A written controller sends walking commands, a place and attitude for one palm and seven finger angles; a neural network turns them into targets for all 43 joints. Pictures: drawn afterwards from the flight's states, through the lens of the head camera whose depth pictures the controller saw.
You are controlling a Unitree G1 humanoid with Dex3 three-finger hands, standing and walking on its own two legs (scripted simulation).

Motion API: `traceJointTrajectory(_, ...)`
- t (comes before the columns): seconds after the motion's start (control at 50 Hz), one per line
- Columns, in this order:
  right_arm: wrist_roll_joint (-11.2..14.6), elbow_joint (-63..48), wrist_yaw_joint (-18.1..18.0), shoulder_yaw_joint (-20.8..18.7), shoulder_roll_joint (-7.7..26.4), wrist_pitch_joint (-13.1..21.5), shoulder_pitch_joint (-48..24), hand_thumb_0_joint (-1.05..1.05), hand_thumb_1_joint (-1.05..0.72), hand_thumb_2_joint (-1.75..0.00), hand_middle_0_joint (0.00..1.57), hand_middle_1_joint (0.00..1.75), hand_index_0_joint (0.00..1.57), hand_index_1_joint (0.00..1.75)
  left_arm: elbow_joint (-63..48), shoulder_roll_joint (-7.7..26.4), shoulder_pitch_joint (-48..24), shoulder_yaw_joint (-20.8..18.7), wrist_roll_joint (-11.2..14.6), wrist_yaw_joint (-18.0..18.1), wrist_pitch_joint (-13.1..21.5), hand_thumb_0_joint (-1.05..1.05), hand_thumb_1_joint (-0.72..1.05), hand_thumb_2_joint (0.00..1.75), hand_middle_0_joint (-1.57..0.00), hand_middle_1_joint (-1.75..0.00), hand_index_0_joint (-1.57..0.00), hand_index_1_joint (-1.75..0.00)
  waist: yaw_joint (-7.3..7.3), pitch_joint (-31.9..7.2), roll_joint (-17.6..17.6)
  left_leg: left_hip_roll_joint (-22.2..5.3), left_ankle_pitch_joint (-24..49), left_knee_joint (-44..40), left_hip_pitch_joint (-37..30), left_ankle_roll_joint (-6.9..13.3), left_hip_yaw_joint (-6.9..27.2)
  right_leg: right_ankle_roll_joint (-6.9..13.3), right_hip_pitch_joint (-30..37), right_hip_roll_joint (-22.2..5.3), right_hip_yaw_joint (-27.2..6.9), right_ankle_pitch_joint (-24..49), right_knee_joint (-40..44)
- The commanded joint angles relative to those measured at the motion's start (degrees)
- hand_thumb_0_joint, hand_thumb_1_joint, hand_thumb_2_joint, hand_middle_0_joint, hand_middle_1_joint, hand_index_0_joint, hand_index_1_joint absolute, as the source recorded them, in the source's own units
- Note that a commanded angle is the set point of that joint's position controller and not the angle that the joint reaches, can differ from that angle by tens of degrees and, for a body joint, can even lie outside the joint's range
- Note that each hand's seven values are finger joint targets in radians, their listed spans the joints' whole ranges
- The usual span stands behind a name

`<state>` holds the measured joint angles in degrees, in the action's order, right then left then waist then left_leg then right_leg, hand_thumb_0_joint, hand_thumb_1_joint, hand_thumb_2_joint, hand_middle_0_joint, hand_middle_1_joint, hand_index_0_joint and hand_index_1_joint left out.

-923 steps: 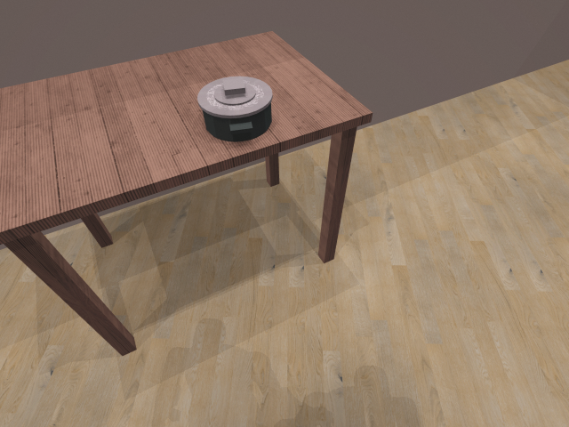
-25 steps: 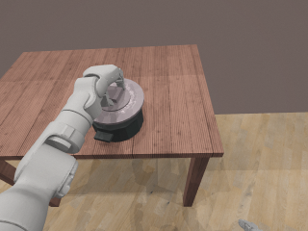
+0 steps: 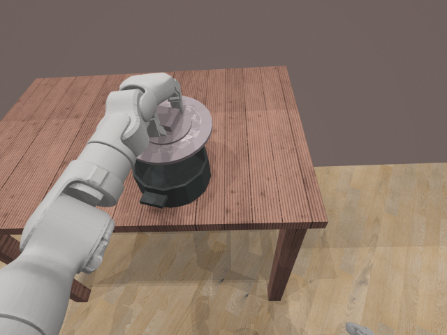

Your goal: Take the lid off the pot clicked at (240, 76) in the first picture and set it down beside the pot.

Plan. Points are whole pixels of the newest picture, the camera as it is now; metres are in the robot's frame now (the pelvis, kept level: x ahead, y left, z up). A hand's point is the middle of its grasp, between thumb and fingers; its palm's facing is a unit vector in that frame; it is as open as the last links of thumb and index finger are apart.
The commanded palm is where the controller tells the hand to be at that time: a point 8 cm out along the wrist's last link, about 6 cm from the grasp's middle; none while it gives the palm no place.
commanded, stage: lift the lid straight up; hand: left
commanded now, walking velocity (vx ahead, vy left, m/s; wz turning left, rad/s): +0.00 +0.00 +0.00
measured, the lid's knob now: (164, 118) +0.49 +0.11 +0.14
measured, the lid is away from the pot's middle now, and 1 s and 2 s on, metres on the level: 0.02 0.04 0.16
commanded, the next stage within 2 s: move the lid sideways beside the pot in 0.54 s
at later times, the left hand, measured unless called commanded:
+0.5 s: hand (147, 104) +0.46 +0.12 +0.20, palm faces -0.29 -0.05 -0.96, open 8.6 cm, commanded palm +0.45 +0.13 +0.27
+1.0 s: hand (123, 110) +0.44 +0.16 +0.20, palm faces -0.30 -0.05 -0.95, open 8.6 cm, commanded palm +0.44 +0.17 +0.27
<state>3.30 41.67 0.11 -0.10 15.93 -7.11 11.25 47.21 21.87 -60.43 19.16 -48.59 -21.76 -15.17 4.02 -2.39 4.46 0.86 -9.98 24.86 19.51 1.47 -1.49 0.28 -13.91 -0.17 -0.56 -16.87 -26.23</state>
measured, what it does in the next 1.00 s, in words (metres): stands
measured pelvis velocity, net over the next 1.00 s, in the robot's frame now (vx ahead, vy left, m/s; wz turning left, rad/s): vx -0.01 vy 0.00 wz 0.01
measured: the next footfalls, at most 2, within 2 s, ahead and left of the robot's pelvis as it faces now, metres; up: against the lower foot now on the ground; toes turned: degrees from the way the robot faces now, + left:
none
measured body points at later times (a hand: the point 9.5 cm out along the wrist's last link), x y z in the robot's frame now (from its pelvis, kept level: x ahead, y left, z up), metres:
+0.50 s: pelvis +0.00 +0.00 +0.00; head +0.01 -0.03 +0.45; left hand +0.47 +0.12 +0.25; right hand +0.11 -0.26 -0.13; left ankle +0.03 +0.11 -0.74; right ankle -0.04 -0.12 -0.74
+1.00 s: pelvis -0.01 +0.00 +0.00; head +0.00 -0.03 +0.45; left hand +0.45 +0.16 +0.25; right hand +0.11 -0.26 -0.13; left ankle +0.03 +0.11 -0.74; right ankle -0.04 -0.12 -0.74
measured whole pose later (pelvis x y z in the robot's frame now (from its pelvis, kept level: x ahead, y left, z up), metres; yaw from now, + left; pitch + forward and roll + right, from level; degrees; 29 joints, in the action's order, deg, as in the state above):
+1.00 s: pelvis -0.01 +0.00 +0.00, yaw +1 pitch +3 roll +0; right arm 3.6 40.1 -0.8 0.7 16.3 -7.7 10.2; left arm 47.7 26.9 -63.1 17.1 -49.7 -27.7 -14.4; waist 3.4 -1.8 4.3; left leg 0.8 -8.7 24.1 18.3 1.6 -0.7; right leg 0.3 -12.2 0.0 0.2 -15.6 -25.0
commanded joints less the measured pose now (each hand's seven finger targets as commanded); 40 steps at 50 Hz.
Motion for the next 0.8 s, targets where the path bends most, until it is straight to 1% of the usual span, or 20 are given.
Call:
traceJointTrajectory(0.0,0.0,-6.7,0.1,-2.0,7.0,2.1,-3.0,0.00,-0.90,-0.90,0.20,0.30,0.20,0.30,-13.6,13.9,-37.2,-7.1,-1.3,3.3,-0.4,0.00,0.52,1.08,-0.89,-1.16,-0.76,-1.06,-0.44,-25.9,-5.9,2.6,19.5,1.6,-21.0,3.0,1.7,1.5,0.3,3.6,1.3,26.2,2.0)
traceJointTrajectory(0.06,0.2,-6.7,0.2,-1.7,7.1,1.4,-3.5,0.00,-0.90,-0.90,0.20,0.30,0.20,0.30,-12.3,12.4,-38.8,-5.4,-1.2,2.5,-1.5,0.00,0.52,1.08,-0.89,-1.16,-0.76,-1.06,-0.23,-24.0,-7.1,2.7,17.1,0.6,-19.1,2.9,1.6,1.3,0.5,3.5,1.6,24.8,2.3)
traceJointTrajectory(0.12,0.0,-7.0,-0.2,-1.6,7.3,1.9,-3.6,0.00,-0.90,-0.90,0.20,0.30,0.20,0.30,-14.1,15.0,-42.0,-7.1,-1.6,2.0,-1.4,0.00,0.52,1.08,-0.89,-1.16,-0.76,-1.06,-0.38,-26.3,-6.3,3.0,16.7,0.7,-20.0,3.1,1.8,1.5,1.5,3.4,1.1,24.6,2.7)
traceJointTrajectory(0.2,0.0,-6.6,-0.7,-1.2,7.0,1.9,-3.5,0.00,-0.90,-0.90,0.20,0.30,0.20,0.30,-10.1,15.6,-42.6,-7.4,-1.7,1.2,-1.3,0.00,0.52,1.08,-0.89,-1.16,-0.76,-1.06,-0.34,-23.5,-8.3,3.1,14.2,0.1,-17.9,3.2,1.5,1.2,1.2,3.1,1.1,23.8,2.9)
traceJointTrajectory(0.26,-0.2,-7.8,-0.4,-1.5,6.7,2.8,-3.8,0.00,-0.90,-0.90,0.20,0.30,0.20,0.30,-16.6,15.0,-44.7,-6.6,-2.0,0.7,-0.2,0.00,0.52,1.08,-0.89,-1.16,-0.76,-1.06,-0.46,-28.6,-4.3,2.9,17.9,0.9,-22.5,3.1,2.1,1.5,1.7,3.1,0.9,25.2,2.5)
traceJointTrajectory(0.32,0.1,-6.6,-0.3,-1.6,7.3,1.8,-3.0,0.00,-0.90,-0.90,0.20,0.30,0.20,0.30,-10.0,13.0,-41.6,-5.5,-1.2,-0.2,-1.7,0.00,0.52,1.08,-0.89,-1.16,-0.76,-1.06,0.12,-23.2,-7.7,2.9,15.4,0.1,-18.9,3.1,1.7,1.5,0.7,3.3,1.6,23.5,3.5)
traceJointTrajectory(0.34,0.1,-6.7,-0.5,-1.4,7.3,2.0,-3.2,0.00,-0.90,-0.90,0.20,0.30,0.20,0.30,-9.5,14.5,-42.8,-6.5,-1.4,-0.4,-1.8,0.00,0.52,1.08,-0.89,-1.16,-0.76,-1.06,0.01,-22.9,-8.0,3.0,14.0,-0.2,-18.4,3.3,1.5,1.3,0.8,3.2,1.2,22.8,3.6)
traceJointTrajectory(0.38,0.1,-7.1,-0.5,-1.3,7.2,2.3,-3.4,0.00,-0.90,-0.90,0.20,0.30,0.20,0.30,-12.4,15.2,-45.2,-6.5,-1.6,-0.7,-1.2,0.00,0.52,1.08,-0.89,-1.16,-0.76,-1.06,-0.21,-25.4,-6.2,3.1,14.9,0.0,-20.0,3.3,1.8,1.3,1.3,3.0,0.9,23.7,3.3)
traceJointTrajectory(0.42,-0.1,-7.4,-0.5,-1.7,7.1,2.7,-3.2,0.00,-0.90,-0.90,0.20,0.30,0.20,0.30,-13.6,12.9,-43.9,-5.0,-1.5,-1.2,-0.7,0.00,0.52,1.08,-0.89,-1.16,-0.76,-1.06,0.04,-26.6,-5.9,3.1,17.4,0.8,-21.6,3.4,2.2,1.5,1.1,3.1,1.2,24.8,3.4)
traceJointTrajectory(0.46,-0.3,-7.2,-0.4,-1.5,7.4,2.5,-3.1,0.00,-0.90,-0.90,0.20,0.30,0.20,0.30,-12.6,17.0,-42.2,-8.6,-2.1,-1.2,-0.6,0.00,0.52,1.08,-0.89,-1.16,-0.76,-1.06,-0.76,-26.1,-7.2,2.9,17.3,0.5,-20.4,3.4,1.8,1.4,2.2,3.0,1.0,25.5,3.1)
traceJointTrajectory(0.52,0.0,-7.9,0.1,-1.7,7.3,2.4,-3.6,0.00,-0.90,-0.90,0.20,0.30,0.20,0.30,-15.7,12.7,-41.8,-5.2,-1.0,-1.5,-0.5,0.00,0.52,1.08,-0.89,-1.16,-0.76,-1.06,-0.49,-25.6,-5.8,2.9,18.9,0.6,-21.5,3.3,1.9,1.6,1.4,3.2,1.5,25.6,3.2)
traceJointTrajectory(0.54,-0.1,-8.2,0.2,-1.7,7.3,2.6,-3.8,0.00,-0.90,-0.90,0.20,0.30,0.20,0.30,-18.2,16.2,-42.9,-7.9,-1.4,-1.1,-0.2,0.00,0.52,1.08,-0.89,-1.16,-0.76,-1.06,-0.97,-27.7,-5.1,2.7,19.1,0.5,-22.4,3.2,2.2,1.6,2.3,3.1,1.1,25.3,3.0)
traceJointTrajectory(0.58,0.0,-7.7,0.2,-1.4,7.1,2.3,-4.1,0.00,-0.90,-0.90,0.20,0.30,0.20,0.30,-14.2,14.5,-41.2,-6.7,-1.6,-0.9,-0.8,0.00,0.52,1.08,-0.89,-1.16,-0.76,-1.06,-0.77,-24.0,-6.3,2.8,17.5,0.3,-20.2,3.2,1.9,1.6,1.2,3.3,1.4,24.5,3.1)
traceJointTrajectory(0.62,0.1,-8.0,0.3,-1.7,7.3,2.3,-4.3,0.00,-0.90,-0.90,0.20,0.30,0.20,0.30,-16.5,15.1,-41.8,-7.2,-1.2,-0.5,-0.9,0.00,0.52,1.08,-0.89,-1.16,-0.76,-1.06,-1.01,-25.1,-6.3,2.7,17.1,0.1,-20.5,3.3,1.9,1.7,1.7,3.3,1.5,24.0,3.3)
traceJointTrajectory(0.64,-0.1,-8.3,0.2,-1.6,7.4,2.6,-3.9,0.00,-0.90,-0.90,0.20,0.30,0.20,0.30,-18.1,19.6,-41.9,-10.9,-1.8,0.0,-0.2,0.00,0.52,1.08,-0.89,-1.16,-0.76,-1.06,-1.78,-27.0,-6.2,2.6,17.4,0.0,-20.6,3.3,1.8,1.6,3.5,3.1,0.8,24.8,3.2)
traceJointTrajectory(0.66,-0.3,-8.1,-0.1,-1.3,7.4,2.4,-4.4,0.00,-0.90,-0.90,0.20,0.30,0.20,0.30,-15.6,21.4,-40.9,-12.2,-2.5,0.3,0.0,0.00,0.52,1.08,-0.89,-1.16,-0.76,-1.06,-2.05,-26.3,-7.5,2.7,17.2,0.1,-19.3,3.4,1.7,1.7,3.9,3.0,0.9,25.1,3.0)
traceJointTrajectory(0.7,0.1,-8.0,-0.1,-1.2,7.0,1.9,-4.9,0.00,-0.90,-0.90,0.20,0.30,0.20,0.30,-13.3,17.6,-39.6,-8.9,-2.5,0.3,-0.3,0.00,0.52,1.08,-0.89,-1.16,-0.76,-1.06,-1.66,-23.6,-7.4,2.6,15.8,-0.3,-17.9,3.1,1.5,1.6,2.6,3.0,1.2,23.5,3.0)
traceJointTrajectory(0.72,0.1,-7.9,0.0,-1.5,7.4,1.6,-4.5,0.00,-0.90,-0.90,0.20,0.30,0.20,0.30,-14.1,17.6,-38.7,-9.2,-2.3,0.3,-0.4,0.00,0.52,1.08,-0.89,-1.16,-0.76,-1.06,-1.73,-24.1,-6.9,2.4,16.4,-0.5,-18.4,3.1,1.4,1.7,2.8,3.0,1.5,23.6,3.4)
traceJointTrajectory(0.74,0.0,-8.1,-0.1,-1.4,7.6,1.6,-4.7,0.00,-0.90,-0.90,0.20,0.30,0.20,0.30,-14.6,21.4,-39.3,-12.0,-3.0,0.5,-0.4,0.00,0.52,1.08,-0.89,-1.16,-0.76,-1.06,-2.23,-25.1,-6.9,2.2,16.0,-0.6,-18.6,3.2,1.4,1.6,3.6,2.9,1.0,23.3,3.2)
traceJointTrajectory(0.78,0.1,-8.9,-0.3,-1.2,7.0,1.7,-5.5,0.00,-0.90,-0.90,0.20,0.30,0.20,0.30,-15.8,19.8,-39.8,-10.2,-3.0,0.3,0.0,0.00,0.52,1.08,-0.89,-1.16,-0.76,-1.06,-1.94,-26.0,-6.5,2.5,16.4,-0.1,-19.0,3.3,1.5,1.6,3.9,2.8,0.8,24.0,3.2)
